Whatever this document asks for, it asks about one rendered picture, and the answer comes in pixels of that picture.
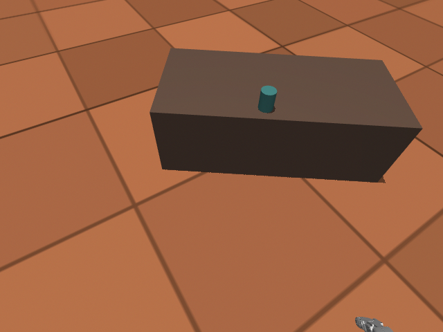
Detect right robot hand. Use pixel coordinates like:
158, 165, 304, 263
355, 317, 393, 332

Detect can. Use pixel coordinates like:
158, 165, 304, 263
258, 86, 277, 113

